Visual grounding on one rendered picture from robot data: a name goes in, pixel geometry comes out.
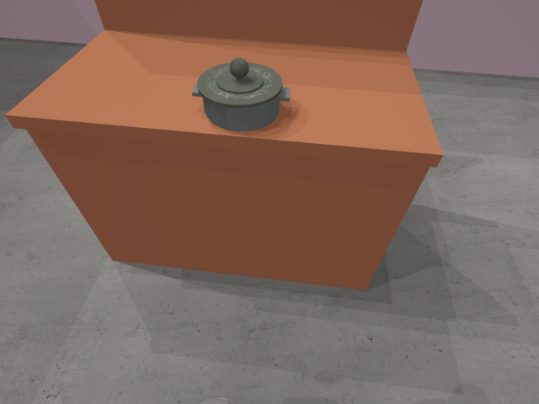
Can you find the table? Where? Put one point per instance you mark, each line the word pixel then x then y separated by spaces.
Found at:
pixel 315 197

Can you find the lid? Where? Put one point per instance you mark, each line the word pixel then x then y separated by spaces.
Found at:
pixel 218 86

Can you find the knob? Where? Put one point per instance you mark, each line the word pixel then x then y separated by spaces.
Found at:
pixel 239 67

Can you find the pot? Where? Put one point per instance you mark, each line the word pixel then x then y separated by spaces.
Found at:
pixel 244 119

